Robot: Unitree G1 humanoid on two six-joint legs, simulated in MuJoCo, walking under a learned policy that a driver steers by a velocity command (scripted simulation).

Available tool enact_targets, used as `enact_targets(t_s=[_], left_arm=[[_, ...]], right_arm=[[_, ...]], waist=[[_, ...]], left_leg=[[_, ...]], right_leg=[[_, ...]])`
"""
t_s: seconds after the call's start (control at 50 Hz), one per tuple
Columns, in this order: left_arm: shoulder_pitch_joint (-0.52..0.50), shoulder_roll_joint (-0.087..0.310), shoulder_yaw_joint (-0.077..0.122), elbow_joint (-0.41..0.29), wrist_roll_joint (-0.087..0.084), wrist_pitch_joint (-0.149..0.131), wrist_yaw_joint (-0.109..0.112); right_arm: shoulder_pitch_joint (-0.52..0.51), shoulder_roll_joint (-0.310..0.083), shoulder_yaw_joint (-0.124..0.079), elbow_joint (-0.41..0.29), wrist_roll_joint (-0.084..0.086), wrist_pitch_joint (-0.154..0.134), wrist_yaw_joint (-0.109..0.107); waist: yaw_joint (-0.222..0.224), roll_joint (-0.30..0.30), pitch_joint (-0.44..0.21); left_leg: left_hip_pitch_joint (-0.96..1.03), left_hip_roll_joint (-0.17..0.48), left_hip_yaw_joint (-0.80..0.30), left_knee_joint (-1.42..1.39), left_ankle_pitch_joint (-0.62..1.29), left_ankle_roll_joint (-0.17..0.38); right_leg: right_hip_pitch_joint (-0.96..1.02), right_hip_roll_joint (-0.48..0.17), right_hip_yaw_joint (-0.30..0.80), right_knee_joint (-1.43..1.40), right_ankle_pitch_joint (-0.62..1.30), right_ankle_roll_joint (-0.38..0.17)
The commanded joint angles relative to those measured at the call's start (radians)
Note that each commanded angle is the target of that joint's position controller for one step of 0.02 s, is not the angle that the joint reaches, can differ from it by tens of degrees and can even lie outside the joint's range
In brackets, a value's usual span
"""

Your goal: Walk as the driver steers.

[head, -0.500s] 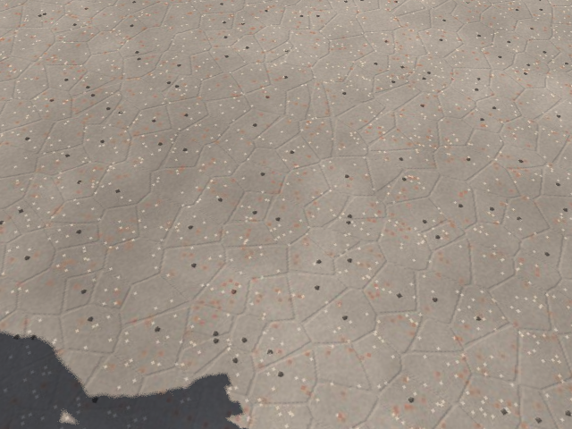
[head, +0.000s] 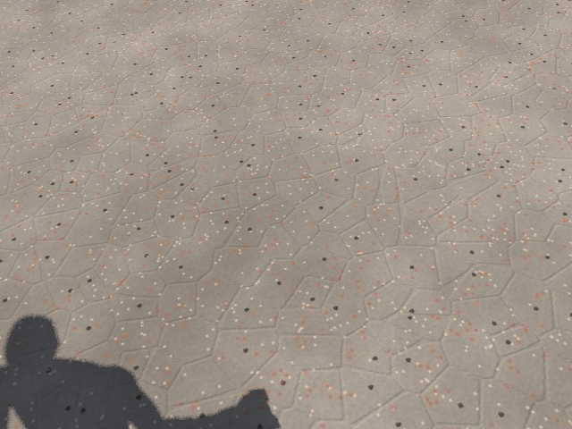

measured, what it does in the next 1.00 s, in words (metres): walks ahead, turning right: left foot, then right foot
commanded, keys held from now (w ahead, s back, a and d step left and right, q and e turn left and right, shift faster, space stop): w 0.16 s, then w+e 0.38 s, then e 0.32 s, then no key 0.14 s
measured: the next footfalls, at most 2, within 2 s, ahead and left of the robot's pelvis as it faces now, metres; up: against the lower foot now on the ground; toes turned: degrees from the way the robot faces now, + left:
left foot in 0.14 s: +0.16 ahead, +0.14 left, +0.00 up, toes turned +1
right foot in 0.64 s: +0.47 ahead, -0.13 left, +0.00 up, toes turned -20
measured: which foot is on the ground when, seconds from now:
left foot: up 0.00-0.12, down 0.14-0.64, up 0.66-1.00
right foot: down 0.00-0.14, up 0.16-0.62, down 0.64-1.00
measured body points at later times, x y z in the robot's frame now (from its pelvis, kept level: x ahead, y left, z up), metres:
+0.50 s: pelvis +0.23 +0.04 -0.01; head +0.25 +0.03 +0.44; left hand +0.44 +0.26 -0.11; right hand +0.21 -0.24 -0.14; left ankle +0.12 +0.14 -0.75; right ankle +0.40 -0.13 -0.69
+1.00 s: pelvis +0.43 -0.02 -0.01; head +0.47 -0.05 +0.44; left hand +0.68 +0.19 -0.10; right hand +0.49 -0.34 -0.11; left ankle +0.59 +0.10 -0.71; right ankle +0.44 -0.11 -0.75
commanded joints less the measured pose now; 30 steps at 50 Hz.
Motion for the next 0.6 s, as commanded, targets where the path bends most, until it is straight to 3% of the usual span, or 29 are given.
enact_targets(t_s=[0.02,0.08,0.12,0.14,0.16,0.18,0.2,0.22,0.24,0.28,0.34,0.38,0.46,0.52,0.54,0.56,0.58,0.6], left_arm=[[-0.026,0.2,0.046,-0.05,-0.009,-0.008,-0.003],[-0.028,0.215,0.05,-0.044,-0.023,-0.004,-0.009],[-0.041,0.185,0.038,-0.042,-0.015,-0.008,-0.011],[-0.057,0.127,0.018,-0.055,-0.001,-0.014,-0.014],[-0.022,0.042,-0.008,-0.104,0.001,-0.036,-0.008],[-0.058,0.127,0.011,-0.103,-0.018,-0.05,-0.007],[-0.089,0.17,0.025,-0.113,-0.037,-0.057,-0.014],[-0.106,0.161,0.024,-0.106,-0.036,-0.056,-0.015],[-0.119,0.147,0.025,-0.104,-0.024,-0.052,-0.015],[-0.109,0.114,0.023,-0.098,-0.019,-0.03,-0.019],[-0.134,0.08,0.018,-0.114,-0.017,-0.006,-0.021],[-0.182,0.071,0.013,-0.139,-0.011,-0.005,-0.026],[-0.331,0.045,-0.007,-0.2,-0.004,-0.01,-0.051],[-0.398,0.052,-0.009,-0.249,-0.009,-0.008,-0.071],[-0.406,0.062,-0.006,-0.263,-0.01,-0.008,-0.079],[-0.395,0.078,0.002,-0.273,-0.006,-0.008,-0.085],[-0.353,0.1,0.014,-0.274,-0.002,-0.006,-0.089],[-0.242,0.137,0.034,-0.253,-0.001,-0.006,-0.089]], right_arm=[[-0.16,-0.017,0.004,-0.103,0.006,-0.024,0.012],[-0.105,-0.052,-0.008,-0.086,0.011,-0.021,0.009],[0.056,-0.105,-0.037,-0.035,0.012,-0.014,-0.007],[0.204,-0.167,-0.059,-0.007,0.005,-0.013,-0.019],[0.307,-0.282,-0.082,0.009,-0.011,-0.005,-0.021],[0.308,-0.214,-0.063,0.018,-0.011,-0.015,-0.013],[0.238,-0.159,-0.042,0.009,-0.009,-0.024,-0.011],[0.182,-0.12,-0.03,-0.001,-0.012,-0.03,-0.01],[0.135,-0.093,-0.021,-0.002,-0.015,-0.034,-0.007],[0.096,-0.069,-0.016,0.005,-0.023,-0.043,-0.007],[0.113,-0.084,-0.025,0.031,-0.029,-0.057,-0.013],[0.111,-0.097,-0.028,0.042,-0.028,-0.059,-0.019],[0.144,-0.121,-0.031,0.067,-0.018,-0.057,-0.033],[0.194,-0.134,-0.037,0.095,-0.005,-0.039,-0.036],[0.195,-0.143,-0.039,0.098,-0.002,-0.03,-0.038],[0.178,-0.157,-0.042,0.092,-0.004,-0.018,-0.043],[0.171,-0.174,-0.046,0.085,-0.005,-0.005,-0.052],[0.164,-0.184,-0.047,0.077,-0.007,0.008,-0.06]], waist=[[0.011,-0.196,0.059],[-0.031,-0.172,0.061],[-0.116,-0.142,0.001],[-0.185,-0.032,-0.092],[-0.187,0.283,-0.201],[-0.201,0.221,-0.176],[-0.17,0.171,-0.063],[-0.147,0.121,-0.018],[-0.125,0.089,0.028],[-0.087,0.097,0.054],[-0.076,0.049,0.066],[-0.078,0.033,0.077],[-0.127,0.018,0.116],[-0.14,0.011,0.128],[-0.132,0.017,0.121],[-0.111,0.033,0.107],[-0.085,0.062,0.062],[-0.028,0.08,-0.006]], left_leg=[[0.025,-0.012,0.049,-0.149,0.064,-0.013],[0.177,-0.016,0.055,-0.258,0.131,0.011],[0.404,-0.024,0.046,-0.289,0.114,0.049],[0.6,0.111,-0.119,-0.323,0.061,0.101],[0.823,0.354,-0.564,-0.454,-0.124,0.257],[0.774,0.386,-0.716,-0.533,-0.26,0.293],[0.693,0.366,-0.591,-0.535,-0.265,0.256],[0.61,0.317,-0.47,-0.551,-0.19,0.224],[0.536,0.284,-0.379,-0.576,-0.088,0.205],[0.441,0.243,-0.236,-0.619,0.081,0.173],[0.421,0.239,-0.106,-0.642,0.274,0.177],[0.409,0.229,-0.029,-0.654,0.324,0.168],[0.399,0.22,0.09,-0.681,0.341,0.142],[0.529,0.255,0.127,-0.631,0.429,0.126],[0.571,0.265,0.141,-0.592,0.525,0.117],[0.596,0.263,0.161,-0.518,0.735,0.101],[0.617,0.258,0.172,-0.417,0.956,0.084],[0.607,0.242,0.18,-0.258,1.086,0.064]], right_leg=[[-0.03,-0.161,0.135,-0.175,0.045,-0.18],[-0.078,-0.19,0.143,-0.135,0.037,-0.171],[-0.139,-0.155,0.093,0.015,0.19,-0.132],[-0.244,-0.088,0.009,0.291,0.189,-0.082],[-0.551,0.044,-0.076,0.659,-0.115,-0.016],[-0.665,0.029,0.044,0.842,-0.273,-0.021],[-0.728,-0.026,0.066,0.894,-0.203,-0.051],[-0.703,-0.061,0.058,0.878,-0.115,-0.063],[-0.685,-0.082,0.057,0.83,-0.051,-0.063],[-0.609,-0.101,0.071,0.776,0.029,-0.057],[-0.636,-0.081,0.088,0.7,0.124,-0.034],[-0.63,-0.068,0.081,0.57,0.228,-0.024],[-0.548,-0.043,-0.013,0.339,0.392,-0.036],[-0.575,-0.028,-0.038,0.259,0.345,-0.069],[-0.57,-0.015,-0.055,0.245,0.301,-0.084],[-0.532,0.017,-0.087,0.235,0.252,-0.099],[-0.461,0.06,-0.126,0.244,0.2,-0.114],[-0.328,0.104,-0.145,0.241,0.18,-0.132]])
